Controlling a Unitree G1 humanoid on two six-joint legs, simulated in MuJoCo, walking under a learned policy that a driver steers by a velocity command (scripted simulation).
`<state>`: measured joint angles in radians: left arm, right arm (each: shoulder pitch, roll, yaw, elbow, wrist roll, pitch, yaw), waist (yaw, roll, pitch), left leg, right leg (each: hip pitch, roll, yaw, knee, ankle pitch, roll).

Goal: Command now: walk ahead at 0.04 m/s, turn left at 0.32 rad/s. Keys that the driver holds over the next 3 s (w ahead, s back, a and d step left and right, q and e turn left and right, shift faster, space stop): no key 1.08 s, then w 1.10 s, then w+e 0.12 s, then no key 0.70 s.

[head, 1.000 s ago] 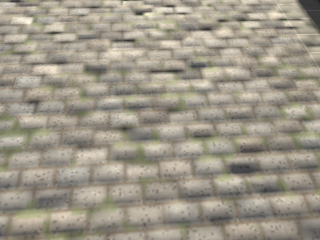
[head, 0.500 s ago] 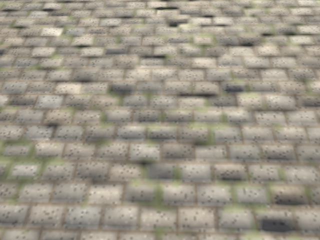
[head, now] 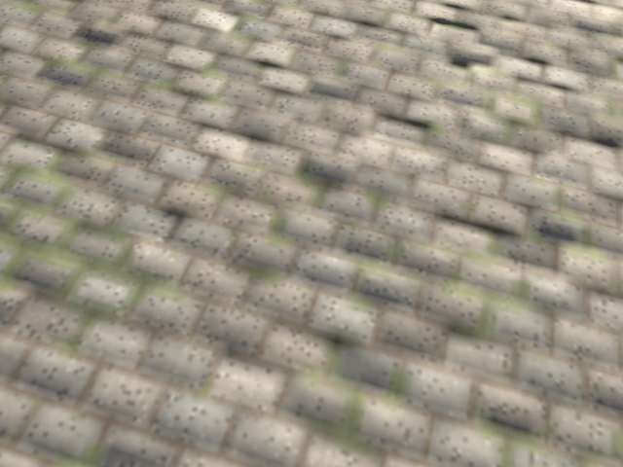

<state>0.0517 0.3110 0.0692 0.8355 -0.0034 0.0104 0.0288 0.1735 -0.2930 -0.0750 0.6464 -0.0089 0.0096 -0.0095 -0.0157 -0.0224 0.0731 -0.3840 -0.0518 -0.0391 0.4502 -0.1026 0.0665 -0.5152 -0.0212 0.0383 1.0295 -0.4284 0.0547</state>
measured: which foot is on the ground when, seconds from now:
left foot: down 0.00-1.00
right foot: up 0.00-0.18, down 0.20-1.00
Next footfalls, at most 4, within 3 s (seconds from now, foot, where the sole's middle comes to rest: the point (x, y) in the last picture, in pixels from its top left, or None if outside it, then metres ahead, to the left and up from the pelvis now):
0.20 right None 0.07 -0.16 -0.77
1.84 right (357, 411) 0.53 -0.11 -0.77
2.38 left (249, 286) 0.84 0.13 -0.77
2.74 right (349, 284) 0.85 -0.11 -0.77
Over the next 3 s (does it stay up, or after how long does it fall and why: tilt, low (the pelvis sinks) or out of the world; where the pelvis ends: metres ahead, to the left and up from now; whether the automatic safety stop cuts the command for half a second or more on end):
stays up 0.81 0.02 0.00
